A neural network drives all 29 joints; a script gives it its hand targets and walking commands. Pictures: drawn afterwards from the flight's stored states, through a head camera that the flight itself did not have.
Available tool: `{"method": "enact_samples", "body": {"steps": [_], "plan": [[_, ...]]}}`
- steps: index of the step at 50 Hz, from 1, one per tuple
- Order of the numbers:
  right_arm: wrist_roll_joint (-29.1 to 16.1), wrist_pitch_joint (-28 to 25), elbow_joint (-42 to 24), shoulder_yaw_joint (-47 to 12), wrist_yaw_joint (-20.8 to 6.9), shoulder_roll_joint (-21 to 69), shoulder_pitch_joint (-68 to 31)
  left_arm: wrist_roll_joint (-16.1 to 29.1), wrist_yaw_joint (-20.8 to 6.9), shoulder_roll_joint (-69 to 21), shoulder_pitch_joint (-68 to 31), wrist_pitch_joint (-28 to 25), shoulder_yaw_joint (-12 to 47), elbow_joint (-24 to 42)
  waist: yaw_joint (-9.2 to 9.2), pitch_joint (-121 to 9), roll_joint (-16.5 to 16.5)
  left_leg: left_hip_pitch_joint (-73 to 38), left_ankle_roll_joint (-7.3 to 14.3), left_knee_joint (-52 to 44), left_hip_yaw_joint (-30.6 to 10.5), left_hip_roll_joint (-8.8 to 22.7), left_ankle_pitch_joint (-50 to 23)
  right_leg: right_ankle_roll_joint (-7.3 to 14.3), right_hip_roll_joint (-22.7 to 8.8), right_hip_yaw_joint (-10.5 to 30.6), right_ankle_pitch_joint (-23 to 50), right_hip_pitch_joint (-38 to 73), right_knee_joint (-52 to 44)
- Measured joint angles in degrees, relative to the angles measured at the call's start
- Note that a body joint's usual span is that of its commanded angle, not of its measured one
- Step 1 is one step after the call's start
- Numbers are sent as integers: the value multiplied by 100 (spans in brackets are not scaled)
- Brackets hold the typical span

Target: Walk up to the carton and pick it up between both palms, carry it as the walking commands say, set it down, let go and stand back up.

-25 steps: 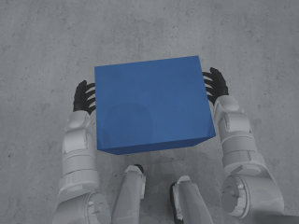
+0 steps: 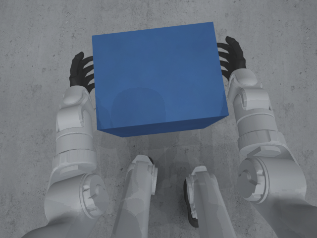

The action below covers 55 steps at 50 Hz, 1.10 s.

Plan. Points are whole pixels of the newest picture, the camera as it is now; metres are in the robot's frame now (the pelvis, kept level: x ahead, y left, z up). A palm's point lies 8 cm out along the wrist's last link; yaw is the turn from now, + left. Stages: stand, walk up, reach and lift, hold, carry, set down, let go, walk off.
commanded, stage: set down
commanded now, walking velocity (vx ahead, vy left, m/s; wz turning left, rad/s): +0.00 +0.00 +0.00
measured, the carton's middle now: (158, 91) +0.48 +0.08 -0.17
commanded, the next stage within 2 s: none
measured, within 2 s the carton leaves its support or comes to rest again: rests again in 1.64 s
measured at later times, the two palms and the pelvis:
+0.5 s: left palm (92, 89) +0.46 +0.27 -0.18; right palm (220, 74) +0.54 -0.09 -0.17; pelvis -0.01 +0.00 -0.06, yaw -2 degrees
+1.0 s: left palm (100, 90) +0.48 +0.27 -0.26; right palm (210, 77) +0.56 -0.08 -0.26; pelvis -0.02 +0.00 -0.12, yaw -2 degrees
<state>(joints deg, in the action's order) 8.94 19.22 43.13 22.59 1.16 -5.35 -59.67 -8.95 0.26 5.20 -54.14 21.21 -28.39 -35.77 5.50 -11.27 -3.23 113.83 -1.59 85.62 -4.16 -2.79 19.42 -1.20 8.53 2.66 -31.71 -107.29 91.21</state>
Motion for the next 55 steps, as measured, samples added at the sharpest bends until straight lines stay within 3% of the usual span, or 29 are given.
{"method": "enact_samples", "body": {"steps": [47,55], "plan": [[-574,-101,725,-677,310,-832,-2050,284,120,803,-1820,-52,89,-510,128,1573,-30,2005,-45,2123,40,-71,250,-147,155,-135,-380,-1970,2191],[-676,-197,1008,-922,375,-955,-2322,390,139,906,-1972,-170,72,-729,186,1969,51,1990,39,2467,170,77,408,-191,230,-74,-490,-1973,2517]]}}
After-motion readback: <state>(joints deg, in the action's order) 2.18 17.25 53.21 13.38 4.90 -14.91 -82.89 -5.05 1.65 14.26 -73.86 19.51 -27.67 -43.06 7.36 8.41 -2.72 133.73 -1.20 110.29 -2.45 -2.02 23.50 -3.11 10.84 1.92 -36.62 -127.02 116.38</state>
